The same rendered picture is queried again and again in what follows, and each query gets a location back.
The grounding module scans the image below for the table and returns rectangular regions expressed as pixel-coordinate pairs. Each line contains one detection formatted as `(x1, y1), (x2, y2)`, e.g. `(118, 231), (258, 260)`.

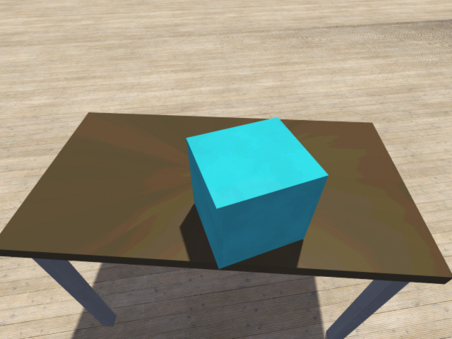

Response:
(0, 112), (452, 339)

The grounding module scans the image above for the carton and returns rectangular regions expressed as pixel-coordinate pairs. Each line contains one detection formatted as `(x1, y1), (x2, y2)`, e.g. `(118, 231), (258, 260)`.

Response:
(186, 117), (328, 269)

